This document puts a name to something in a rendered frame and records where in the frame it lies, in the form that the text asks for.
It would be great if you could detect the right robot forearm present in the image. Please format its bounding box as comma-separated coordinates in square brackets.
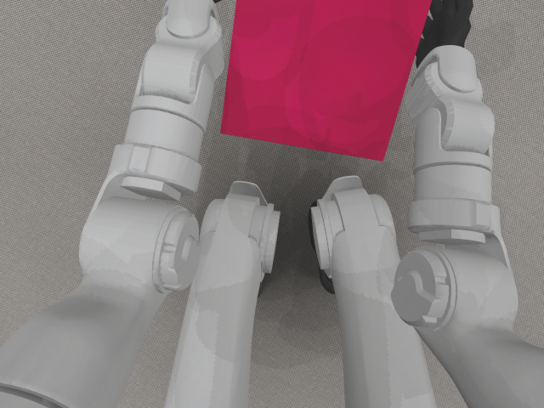
[405, 45, 517, 288]

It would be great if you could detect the carton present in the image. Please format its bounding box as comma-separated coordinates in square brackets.
[220, 0, 432, 162]

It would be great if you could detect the robot left shin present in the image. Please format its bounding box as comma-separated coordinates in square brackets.
[199, 181, 268, 282]

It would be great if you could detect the robot right shin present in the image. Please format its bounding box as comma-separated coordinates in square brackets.
[322, 176, 396, 279]

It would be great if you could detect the left robot forearm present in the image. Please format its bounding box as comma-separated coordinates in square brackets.
[79, 0, 224, 267]

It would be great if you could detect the left robot upper arm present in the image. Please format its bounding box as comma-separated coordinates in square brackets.
[0, 196, 201, 408]

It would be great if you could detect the robot shin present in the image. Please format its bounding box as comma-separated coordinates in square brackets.
[322, 176, 396, 279]
[199, 181, 268, 282]

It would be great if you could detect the robot right hand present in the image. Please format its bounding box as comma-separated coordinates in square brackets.
[416, 0, 473, 68]

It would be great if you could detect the right robot upper arm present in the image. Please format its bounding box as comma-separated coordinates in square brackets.
[391, 246, 544, 408]

